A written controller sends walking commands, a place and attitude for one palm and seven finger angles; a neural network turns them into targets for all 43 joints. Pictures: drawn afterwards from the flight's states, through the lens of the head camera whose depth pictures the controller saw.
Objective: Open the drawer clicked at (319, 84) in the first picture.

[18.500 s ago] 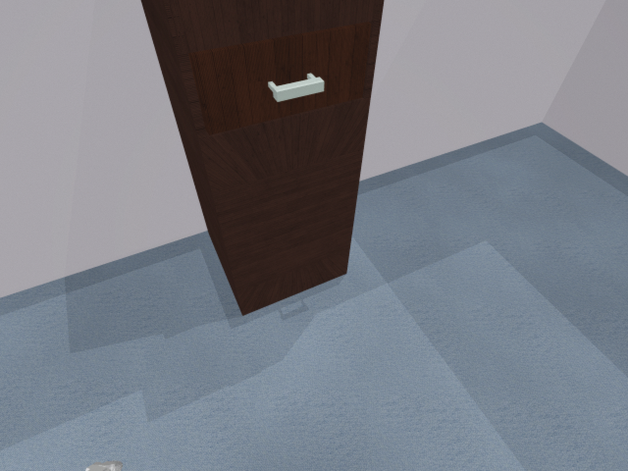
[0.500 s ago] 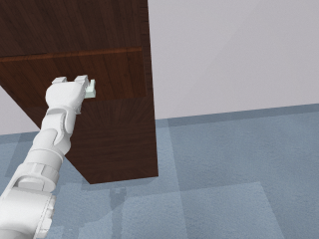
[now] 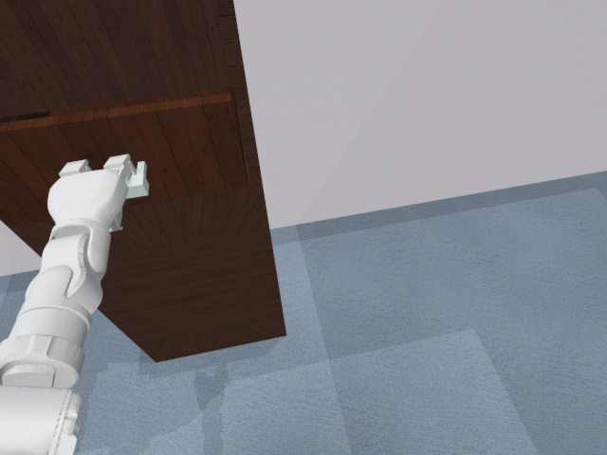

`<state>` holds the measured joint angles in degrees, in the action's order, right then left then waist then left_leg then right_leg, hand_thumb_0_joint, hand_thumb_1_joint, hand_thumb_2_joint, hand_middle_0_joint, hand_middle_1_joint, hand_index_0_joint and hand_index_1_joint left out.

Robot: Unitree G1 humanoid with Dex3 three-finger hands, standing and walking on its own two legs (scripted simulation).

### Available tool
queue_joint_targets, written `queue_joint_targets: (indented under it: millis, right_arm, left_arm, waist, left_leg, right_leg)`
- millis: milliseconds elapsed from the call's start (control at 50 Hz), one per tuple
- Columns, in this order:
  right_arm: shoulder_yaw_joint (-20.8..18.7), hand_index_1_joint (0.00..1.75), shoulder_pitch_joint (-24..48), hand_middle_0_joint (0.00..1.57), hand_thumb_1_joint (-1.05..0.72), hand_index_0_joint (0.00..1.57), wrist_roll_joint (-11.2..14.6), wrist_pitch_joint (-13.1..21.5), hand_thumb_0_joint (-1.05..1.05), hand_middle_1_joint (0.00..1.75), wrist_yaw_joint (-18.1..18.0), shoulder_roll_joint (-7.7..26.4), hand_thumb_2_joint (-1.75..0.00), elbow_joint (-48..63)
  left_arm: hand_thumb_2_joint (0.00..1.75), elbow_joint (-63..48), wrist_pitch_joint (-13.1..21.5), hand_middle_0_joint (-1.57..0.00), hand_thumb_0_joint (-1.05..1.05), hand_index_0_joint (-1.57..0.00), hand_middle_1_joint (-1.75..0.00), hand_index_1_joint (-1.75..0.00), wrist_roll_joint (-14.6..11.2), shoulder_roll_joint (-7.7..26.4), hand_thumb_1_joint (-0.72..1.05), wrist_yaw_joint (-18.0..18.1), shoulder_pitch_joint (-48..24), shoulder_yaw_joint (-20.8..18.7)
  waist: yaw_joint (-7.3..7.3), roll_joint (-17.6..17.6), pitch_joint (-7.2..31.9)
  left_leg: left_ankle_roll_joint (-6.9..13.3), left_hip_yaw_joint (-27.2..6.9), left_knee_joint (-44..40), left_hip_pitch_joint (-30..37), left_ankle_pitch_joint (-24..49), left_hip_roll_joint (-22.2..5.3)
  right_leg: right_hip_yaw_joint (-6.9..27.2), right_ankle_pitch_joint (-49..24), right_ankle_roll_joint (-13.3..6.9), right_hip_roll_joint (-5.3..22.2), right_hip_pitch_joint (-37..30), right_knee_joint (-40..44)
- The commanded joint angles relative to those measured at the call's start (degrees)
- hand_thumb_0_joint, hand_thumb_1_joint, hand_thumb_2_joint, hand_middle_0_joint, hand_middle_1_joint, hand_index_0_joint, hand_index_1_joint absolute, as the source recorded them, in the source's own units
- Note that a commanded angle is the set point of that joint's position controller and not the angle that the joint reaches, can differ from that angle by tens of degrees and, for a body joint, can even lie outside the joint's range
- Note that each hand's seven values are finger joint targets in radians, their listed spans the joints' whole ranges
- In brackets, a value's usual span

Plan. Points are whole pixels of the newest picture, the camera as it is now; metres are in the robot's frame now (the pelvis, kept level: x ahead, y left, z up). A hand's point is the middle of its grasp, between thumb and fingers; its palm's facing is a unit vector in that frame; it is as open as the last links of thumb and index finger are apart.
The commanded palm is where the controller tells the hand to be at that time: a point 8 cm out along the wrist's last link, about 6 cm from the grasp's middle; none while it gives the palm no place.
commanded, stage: pull the drawer open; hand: left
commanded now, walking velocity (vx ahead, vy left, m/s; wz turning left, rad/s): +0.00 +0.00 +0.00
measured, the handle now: (108, 181) +0.49 +0.27 +0.10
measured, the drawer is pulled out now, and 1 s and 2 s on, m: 0.02 0.08 0.14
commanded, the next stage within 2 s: none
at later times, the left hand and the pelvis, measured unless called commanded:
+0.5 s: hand (107, 232) +0.41 +0.26 +0.07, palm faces -0.04 -0.04 -1.00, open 5.9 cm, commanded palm +0.37 +0.26 +0.13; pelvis -0.01 +0.00 +0.00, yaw +3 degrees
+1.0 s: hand (105, 252) +0.37 +0.25 +0.07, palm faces +0.00 -0.04 -1.00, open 5.9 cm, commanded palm +0.35 +0.26 +0.13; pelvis +0.00 +0.00 +0.00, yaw +3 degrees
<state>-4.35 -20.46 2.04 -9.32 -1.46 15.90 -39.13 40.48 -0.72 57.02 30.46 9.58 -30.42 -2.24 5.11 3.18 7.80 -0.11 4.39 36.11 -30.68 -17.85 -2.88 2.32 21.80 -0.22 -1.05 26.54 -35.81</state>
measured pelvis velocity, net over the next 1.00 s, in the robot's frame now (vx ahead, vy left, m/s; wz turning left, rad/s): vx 0.00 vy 0.00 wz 0.05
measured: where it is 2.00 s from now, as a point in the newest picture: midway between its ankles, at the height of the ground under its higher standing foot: outside the picture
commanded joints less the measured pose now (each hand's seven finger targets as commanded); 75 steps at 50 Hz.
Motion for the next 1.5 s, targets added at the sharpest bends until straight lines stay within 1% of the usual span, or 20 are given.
queue_joint_targets:
  millis: [0,60,100,120,200,240,380,540,600,640,700,740,780,800,840,900,980,1080,1220,1480]
  right_arm:
    - [-2.5,0.3,5.4,0.2,-0.9,0.2,0.3,2.9,0.0,0.3,0.2,7.6,-0.9,9.1]
    - [-2.2,0.3,7.3,0.2,-0.9,0.2,0.4,3.5,0.0,0.3,0.5,7.5,-0.9,9.7]
    - [-1.7,0.3,5.8,0.2,-0.9,0.2,0.5,3.4,0.0,0.3,-0.6,8.5,-0.9,6.3]
    - [-1.6,0.3,5.0,0.2,-0.9,0.2,0.4,3.4,0.0,0.3,-1.2,8.5,-0.9,4.9]
    - [-1.0,0.3,4.5,0.2,-0.9,0.2,0.0,3.2,0.0,0.3,-2.4,7.8,-0.9,4.5]
    - [-0.8,0.3,4.9,0.2,-0.9,0.2,0.1,3.0,0.0,0.3,-2.6,7.5,-0.9,4.6]
    - [-0.3,0.3,4.9,0.2,-0.9,0.2,-0.4,2.6,0.0,0.3,-3.4,7.0,-0.9,5.6]
    - [-1.1,0.3,6.9,0.2,-0.9,0.2,-0.3,2.7,0.0,0.3,-1.5,6.3,-0.9,9.5]
    - [-1.2,0.3,8.4,0.2,-0.9,0.2,-0.1,2.9,0.0,0.3,-0.9,6.7,-0.9,10.5]
    - [-1.2,0.3,9.6,0.2,-0.9,0.2,0.2,3.3,0.0,0.3,-0.6,6.6,-0.9,11.0]
    - [-1.3,0.3,11.0,0.2,-0.9,0.2,0.1,3.9,0.0,0.3,-0.3,6.8,-0.9,11.3]
    - [-1.1,0.3,12.2,0.2,-0.9,0.2,0.1,4.4,0.0,0.3,0.0,6.6,-0.9,11.4]
    - [-0.9,0.3,10.1,0.2,-0.9,0.2,0.2,4.3,0.0,0.3,-1.1,7.7,-0.9,7.7]
    - [-0.7,0.3,9.6,0.2,-0.9,0.2,0.5,4.5,0.0,0.3,-1.6,7.9,-0.9,6.7]
    - [-0.9,0.3,9.1,0.2,-0.9,0.2,0.2,4.6,0.0,0.3,-2.1,7.3,-0.9,5.9]
    - [-0.8,0.3,9.3,0.2,-0.9,0.2,0.1,4.2,0.0,0.3,-2.6,7.0,-0.9,5.5]
    - [-0.2,0.3,9.6,0.2,-0.9,0.2,0.1,3.7,0.0,0.3,-3.2,6.9,-0.9,5.4]
    - [0.0,0.3,9.8,0.2,-0.9,0.2,-0.1,3.7,0.0,0.3,-3.5,6.3,-0.9,6.3]
    - [-0.3,0.3,12.0,0.2,-0.9,0.2,-0.3,4.0,0.0,0.3,-2.1,5.8,-0.9,10.3]
    - [-0.4,0.3,17.3,0.2,-0.9,0.2,-0.5,6.6,0.0,0.3,0.7,5.7,-0.9,12.6]
  left_arm:
    - [0.9,-20.3,-2.1,-0.4,0.0,-0.4,-1.35,-1.35,-2.7,11.1,0.9,1.6,-3.1,-3.3]
    - [0.9,-25.8,-4.9,-0.4,0.0,-0.4,-1.35,-1.35,-2.9,10.8,0.9,1.4,2.6,-3.5]
    - [0.9,-20.5,-6.1,-0.4,0.0,-0.4,-1.35,-1.35,-1.6,13.7,0.9,1.7,-15.9,-2.7]
    - [0.9,-15.1,-6.6,-0.4,0.0,-0.4,-1.35,-1.35,-0.4,15.5,0.9,1.9,-19.8,-3.7]
    - [0.9,-9.6,-6.4,-0.4,0.0,-0.4,-1.35,-1.35,1.2,15.5,0.9,0.6,-22.8,-2.6]
    - [0.9,-7.6,-5.3,-0.4,0.0,-0.4,-1.35,-1.35,0.5,12.9,0.9,-0.2,-24.2,-0.7]
    - [0.9,-2.1,-0.2,-0.4,0.0,-0.4,-1.35,-1.35,1.6,15.8,0.9,-0.5,-28.4,-2.8]
    - [0.9,-12.6,0.4,-0.4,0.0,-0.4,-1.35,-1.35,-0.1,10.8,0.9,0.8,-12.2,-2.1]
    - [0.9,-18.8,-1.5,-0.4,0.0,-0.4,-1.35,-1.35,-1.6,12.0,0.9,0.6,-2.6,-4.5]
    - [0.9,-23.9,-3.1,-0.4,0.0,-0.4,-1.35,-1.35,-2.8,9.3,0.9,0.3,2.2,-2.7]
    - [0.9,-32.1,-4.9,-0.4,0.0,-0.4,-1.35,-1.35,-3.7,12.1,0.9,0.3,9.5,-5.9]
    - [0.9,-35.9,-6.3,-0.4,0.0,-0.4,-1.35,-1.35,-4.4,10.2,0.9,0.2,14.3,-5.2]
    - [0.9,-29.4,-7.3,-0.4,0.0,-0.4,-1.35,-1.35,-3.4,12.5,0.9,0.7,-2.0,-4.4]
    - [0.9,-27.0,-7.4,-0.4,0.0,-0.4,-1.35,-1.35,-2.4,13.6,0.9,1.0,-9.5,-3.8]
    - [0.9,-23.4,-7.8,-0.4,0.0,-0.4,-1.35,-1.35,-0.9,13.8,0.9,1.0,-8.5,-3.9]
    - [0.9,-22.7,-7.3,-0.4,0.0,-0.4,-1.35,-1.35,-0.2,13.3,0.9,0.2,-13.3,-2.6]
    - [0.9,-15.8,-5.9,-0.4,0.0,-0.4,-1.35,-1.35,-1.1,12.4,0.9,-1.1,-13.8,-2.2]
    - [0.9,-13.8,-2.3,-0.4,0.0,-0.4,-1.35,-1.35,-0.2,11.2,0.9,-1.2,-19.5,-0.6]
    - [0.9,-22.1,-0.8,-0.4,0.0,-0.4,-1.35,-1.35,-1.5,9.9,0.9,-0.6,-3.6,-2.7]
    - [0.9,-50.1,-8.3,-0.4,0.0,-0.4,-1.35,-1.35,-4.7,5.0,0.9,0.8,28.1,-2.3]
  waist:
    - [-6.28,-1.5,20.0]
    - [-6.82,0.0,18.0]
    - [-2.36,-0.9,12.5]
    - [-1.96,-1.8,11.2]
    - [-3.04,-1.5,16.0]
    - [-2.74,-2.5,14.9]
    - [-2.63,-4.3,15.2]
    - [-6.58,-0.9,19.5]
    - [-7.79,-3.4,19.3]
    - [-7.51,-3.2,17.7]
    - [-8.73,-2.1,18.9]
    - [-8.7,-1.4,16.6]
    - [-4.05,-4.5,10.6]
    - [-3.72,-2.5,9.9]
    - [-5.21,-0.7,12.6]
    - [-4.9,-0.4,16.5]
    - [-4.31,-6.2,13.8]
    - [-3.96,-3.4,13.1]
    - [-8.08,-2.2,16.9]
    - [-9.81,-1.5,14.7]
  left_leg:
    - [3.2,-0.5,-1.1,15.6,31.7,3.5]
    - [2.9,-0.9,-1.8,17.3,33.4,3.3]
    - [2.8,-1.3,-2.0,16.2,27.5,3.2]
    - [2.8,-1.3,-1.9,15.6,24.5,3.4]
    - [2.8,-1.1,-1.4,16.9,25.2,3.9]
    - [2.7,-1.3,-1.2,16.8,25.2,3.8]
    - [2.9,-1.2,0.0,13.9,22.2,4.2]
    - [2.9,-0.7,-0.2,15.3,26.5,4.2]
    - [2.9,-0.6,-1.1,14.4,28.0,4.1]
    - [2.9,-0.5,-1.8,15.3,28.2,4.0]
    - [2.8,-0.5,-2.3,16.8,31.6,4.0]
    - [2.7,-0.7,-2.5,17.7,33.9,3.8]
    - [2.7,-0.9,-2.5,16.2,27.5,3.7]
    - [2.6,-1.1,-2.9,15.9,24.3,3.9]
    - [2.6,-0.9,-2.9,17.4,24.4,4.3]
    - [2.6,-0.9,-2.0,19.3,27.4,4.3]
    - [2.8,-1.2,-1.9,17.0,24.8,4.5]
    - [2.7,-1.4,-1.5,16.7,21.7,4.6]
    - [2.7,-1.0,-1.9,16.1,24.8,4.7]
    - [2.4,-1.3,-3.1,21.1,35.3,3.4]
  right_leg:
    - [-3.1,-36.0,-0.8,-1.8,-12.7,2.5]
    - [-3.5,-34.7,-0.8,-1.9,-12.3,2.9]
    - [-4.0,-29.2,-0.8,-2.2,-6.7,3.9]
    - [-4.0,-26.0,-0.9,-2.3,-5.1,4.1]
    - [-3.6,-27.1,-1.4,-1.6,-7.2,3.7]
    - [-3.9,-27.4,-1.3,-1.5,-6.4,3.6]
    - [-3.0,-26.8,-0.9,-0.8,-6.4,3.3]
    - [-3.1,-31.1,-1.3,-1.3,-10.2,2.2]
    - [-2.7,-35.9,-1.0,-1.1,-14.2,2.4]
    - [-3.2,-35.3,-0.8,-1.2,-13.9,2.9]
    - [-2.7,-39.0,-0.6,-0.9,-16.8,2.9]
    - [-3.1,-39.7,-0.5,-1.0,-16.0,3.0]
    - [-3.6,-33.1,-0.5,-1.6,-10.7,4.4]
    - [-3.6,-28.8,-0.6,-1.8,-8.4,4.8]
    - [-3.5,-27.3,-1.2,-1.8,-9.0,4.6]
    - [-3.2,-30.4,-1.3,-1.4,-10.1,4.0]
    - [-3.4,-30.3,-0.9,-1.1,-10.4,4.5]
    - [-3.1,-26.4,-1.0,-0.8,-7.8,4.5]
    - [-2.9,-31.9,-1.2,-0.8,-13.0,3.2]
    - [-3.7,-37.1,-0.7,-0.9,-15.7,3.7]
